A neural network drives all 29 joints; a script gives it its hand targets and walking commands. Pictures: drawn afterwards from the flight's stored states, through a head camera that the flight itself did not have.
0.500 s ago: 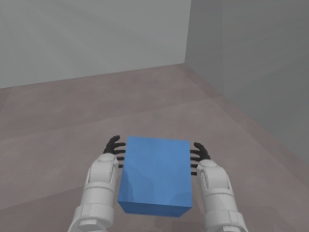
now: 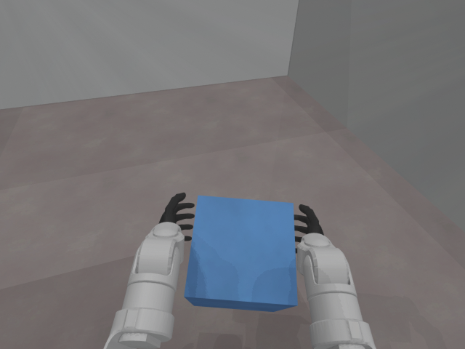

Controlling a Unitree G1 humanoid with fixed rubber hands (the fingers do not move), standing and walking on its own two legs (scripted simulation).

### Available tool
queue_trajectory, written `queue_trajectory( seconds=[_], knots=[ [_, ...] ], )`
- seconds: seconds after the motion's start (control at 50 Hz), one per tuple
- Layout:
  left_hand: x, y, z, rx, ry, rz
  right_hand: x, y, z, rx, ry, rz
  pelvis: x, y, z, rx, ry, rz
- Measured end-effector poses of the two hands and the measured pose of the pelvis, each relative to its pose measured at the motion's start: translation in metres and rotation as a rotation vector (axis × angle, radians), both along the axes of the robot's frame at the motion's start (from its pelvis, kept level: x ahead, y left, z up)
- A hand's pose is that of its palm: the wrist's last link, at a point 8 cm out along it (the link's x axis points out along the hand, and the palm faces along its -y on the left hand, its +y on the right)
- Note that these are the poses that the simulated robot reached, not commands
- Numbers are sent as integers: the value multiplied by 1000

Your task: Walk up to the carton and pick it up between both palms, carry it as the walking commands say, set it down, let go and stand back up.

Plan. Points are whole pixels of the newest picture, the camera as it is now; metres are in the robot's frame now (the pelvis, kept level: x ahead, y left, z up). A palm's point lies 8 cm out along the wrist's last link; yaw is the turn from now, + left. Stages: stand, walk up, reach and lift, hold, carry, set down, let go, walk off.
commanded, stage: carry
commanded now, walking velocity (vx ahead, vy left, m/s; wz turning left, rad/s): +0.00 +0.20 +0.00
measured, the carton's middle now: (239, 259) +0.32 -0.01 -0.03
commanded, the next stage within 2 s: none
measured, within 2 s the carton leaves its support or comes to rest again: neither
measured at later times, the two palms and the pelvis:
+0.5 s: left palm (106, 240) +0.28 +0.21 +0.08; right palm (257, 243) +0.28 -0.04 +0.08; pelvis -0.03 +0.08 +0.00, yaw +0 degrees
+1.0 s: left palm (62, 251) +0.25 +0.27 +0.09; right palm (223, 266) +0.23 +0.02 +0.09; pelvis -0.07 +0.16 +0.00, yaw +0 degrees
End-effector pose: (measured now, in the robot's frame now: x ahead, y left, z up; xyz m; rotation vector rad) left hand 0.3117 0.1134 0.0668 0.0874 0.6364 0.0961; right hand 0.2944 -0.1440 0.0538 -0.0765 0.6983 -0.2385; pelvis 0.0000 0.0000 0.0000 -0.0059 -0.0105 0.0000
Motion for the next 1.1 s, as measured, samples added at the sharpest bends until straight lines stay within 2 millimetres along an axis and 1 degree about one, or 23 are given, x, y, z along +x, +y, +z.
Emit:
queue_trajectory(
  seconds=[0.1, 0.18, 0.28, 0.36, 0.44, 0.54, 0.6, 0.66, 0.72, 0.78, 0.88, 0.94, 1.02, 1.1],
  knots=[
    [1, 27, 1, 9, 3, 110, 8, 33, 7, 1, 3, -17, -4, 20, -5, 28, 43, 3],
    [-5, 47, 3, -27, 26, 167, 11, 53, 9, 18, 22, 2, -6, 31, -8, 32, 64, -11],
    [-15, 62, 9, -23, 56, 190, 4, 68, 10, 48, 54, 10, -12, 43, -11, 7, 78, 5],
    [-21, 75, 10, -38, 79, 185, -5, 81, 14, 36, 76, -2, -18, 58, -13, 18, 79, 33],
    [-27, 90, 12, -34, 115, 176, -12, 96, 20, 33, 110, -15, -24, 73, -8, 4, 82, 10],
    [-32, 100, 23, -45, 128, 182, -18, 106, 30, 34, 125, -24, -32, 84, 1, -11, 92, -7],
    [-33, 101, 31, -45, 110, 177, -21, 107, 36, 44, 107, -33, -37, 88, 3, -11, 99, -9],
    [-36, 101, 36, -33, 95, 168, -27, 107, 38, 55, 92, -39, -42, 92, 3, -2, 102, -9],
    [-42, 100, 37, -10, 87, 157, -35, 107, 34, 74, 86, -46, -48, 95, 0, 7, 96, -15],
    [-50, 103, 36, 3, 109, 141, -46, 109, 32, 71, 110, -49, -53, 101, 2, 17, 84, -14],
    [-56, 115, 34, 0, 135, 120, -57, 122, 33, 66, 132, -76, -60, 119, 5, 36, 75, -15],
    [-57, 130, 33, -14, 124, 110, -60, 138, 34, 63, 119, -94, -65, 137, 3, 43, 77, -6],
    [-59, 163, 23, -42, 107, 110, -62, 169, 31, 40, 99, -96, -71, 166, -6, 47, 77, 1],
    [-78, 196, 10, -53, 141, 154, -68, 202, 24, 21, 134, -50, -83, 185, -4, 20, 81, -17]
  ],
)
